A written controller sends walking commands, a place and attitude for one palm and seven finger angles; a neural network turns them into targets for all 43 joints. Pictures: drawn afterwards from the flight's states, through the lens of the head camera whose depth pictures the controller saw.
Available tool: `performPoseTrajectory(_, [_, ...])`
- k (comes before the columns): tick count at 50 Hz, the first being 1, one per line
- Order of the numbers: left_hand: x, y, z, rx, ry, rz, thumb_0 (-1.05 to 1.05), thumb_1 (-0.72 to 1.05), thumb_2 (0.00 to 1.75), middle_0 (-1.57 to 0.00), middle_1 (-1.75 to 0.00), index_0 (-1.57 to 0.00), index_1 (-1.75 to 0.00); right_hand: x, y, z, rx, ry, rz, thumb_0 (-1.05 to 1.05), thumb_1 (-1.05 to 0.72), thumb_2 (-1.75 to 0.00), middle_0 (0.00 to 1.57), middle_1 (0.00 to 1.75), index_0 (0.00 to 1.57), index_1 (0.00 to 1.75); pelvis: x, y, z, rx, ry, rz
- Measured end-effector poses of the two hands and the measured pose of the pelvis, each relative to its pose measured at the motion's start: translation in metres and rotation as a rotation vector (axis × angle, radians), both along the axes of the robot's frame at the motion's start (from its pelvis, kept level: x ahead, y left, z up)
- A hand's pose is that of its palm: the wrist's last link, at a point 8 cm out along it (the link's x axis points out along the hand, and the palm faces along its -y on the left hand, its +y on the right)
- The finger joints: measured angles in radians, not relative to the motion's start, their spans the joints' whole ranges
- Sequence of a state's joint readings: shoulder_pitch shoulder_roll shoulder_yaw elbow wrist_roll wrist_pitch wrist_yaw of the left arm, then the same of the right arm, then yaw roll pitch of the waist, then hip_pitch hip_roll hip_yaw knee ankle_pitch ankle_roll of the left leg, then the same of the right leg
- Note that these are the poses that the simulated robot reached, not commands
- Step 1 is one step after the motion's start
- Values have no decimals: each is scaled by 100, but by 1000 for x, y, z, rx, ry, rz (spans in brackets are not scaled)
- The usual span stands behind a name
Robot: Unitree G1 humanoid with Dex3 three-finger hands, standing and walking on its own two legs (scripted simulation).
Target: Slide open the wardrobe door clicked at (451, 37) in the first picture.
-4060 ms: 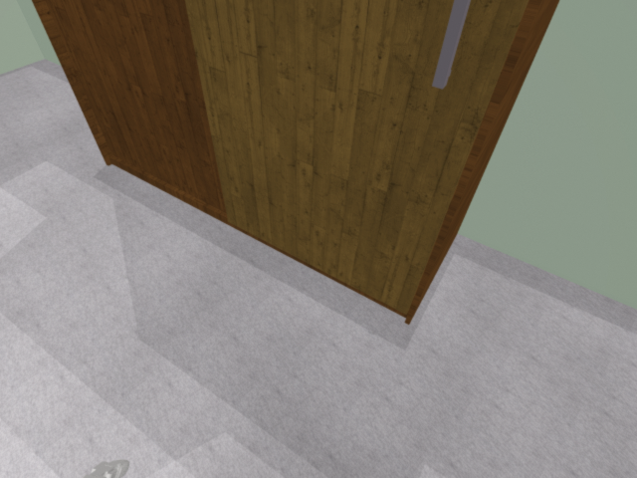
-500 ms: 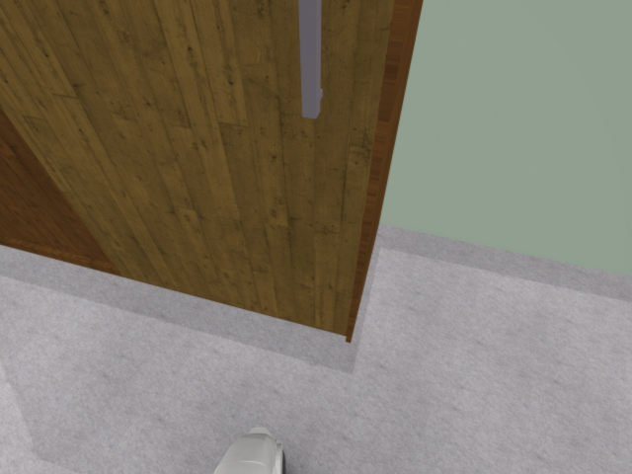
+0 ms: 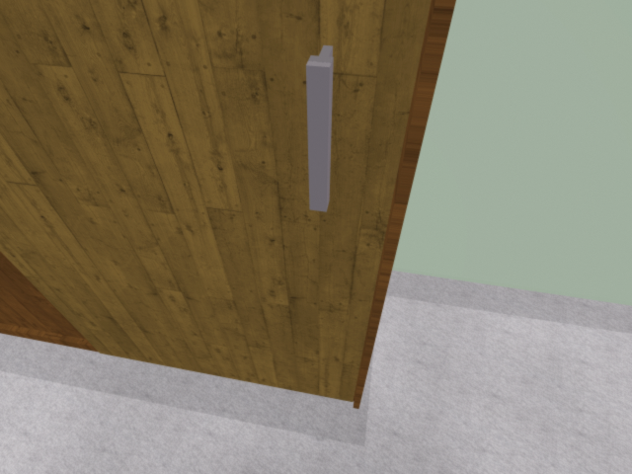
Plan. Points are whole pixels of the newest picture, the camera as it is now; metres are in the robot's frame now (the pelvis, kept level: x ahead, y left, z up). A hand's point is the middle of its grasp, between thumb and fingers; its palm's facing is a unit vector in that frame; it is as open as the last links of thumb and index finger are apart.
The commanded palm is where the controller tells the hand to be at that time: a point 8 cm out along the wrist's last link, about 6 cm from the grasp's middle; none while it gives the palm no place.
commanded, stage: come to a stop and stand still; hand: right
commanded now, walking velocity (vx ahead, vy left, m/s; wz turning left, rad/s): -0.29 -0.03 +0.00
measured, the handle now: (322, 135) +0.44 +0.01 +0.22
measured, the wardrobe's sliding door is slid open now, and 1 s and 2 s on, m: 0.00 0.00 0.00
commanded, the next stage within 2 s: look again from close up in 1.30 s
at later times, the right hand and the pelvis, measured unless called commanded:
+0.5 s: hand out of the picture -0.03 -0.14 -0.15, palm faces +0.09 +0.96 -0.25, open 7.3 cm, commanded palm none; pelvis -0.05 +0.05 +0.01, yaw -1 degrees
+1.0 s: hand out of the picture -0.08 -0.20 -0.17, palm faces +0.05 +0.98 -0.18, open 7.3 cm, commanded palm none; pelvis -0.07 -0.02 +0.01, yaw -1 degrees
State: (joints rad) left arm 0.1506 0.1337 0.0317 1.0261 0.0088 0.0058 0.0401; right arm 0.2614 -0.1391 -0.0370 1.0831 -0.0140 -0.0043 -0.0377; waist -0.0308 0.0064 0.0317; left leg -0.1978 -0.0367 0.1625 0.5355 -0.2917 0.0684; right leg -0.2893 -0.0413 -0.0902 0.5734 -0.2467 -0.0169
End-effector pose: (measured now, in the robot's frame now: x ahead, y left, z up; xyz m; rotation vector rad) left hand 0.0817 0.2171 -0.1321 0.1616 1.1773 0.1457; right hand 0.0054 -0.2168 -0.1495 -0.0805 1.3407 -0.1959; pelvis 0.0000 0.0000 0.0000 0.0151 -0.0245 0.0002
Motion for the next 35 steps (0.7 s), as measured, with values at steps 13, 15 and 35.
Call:
performPoseTrajectory(13, [-1,36,-22,-47,9,-26,-1,92,90,-20,-30,-20,-30,-10,-3,22,-140,-18,3,0,-91,-90,20,30,20,30,-28,34,-7,-38,6,3])
performPoseTrajectory(15, [-9,51,-26,-50,11,-7,0,92,90,-20,-30,-20,-30,-18,4,21,-155,-18,14,0,-91,-90,20,30,20,30,-33,42,-10,-38,0,3])
performPoseTrajectory(35, [-96,46,4,61,116,-29,0,91,90,-20,-29,-19,-30,-82,-3,7,-26,21,-35,0,-91,-90,20,30,21,30,-67,13,3,-17,17,-41])
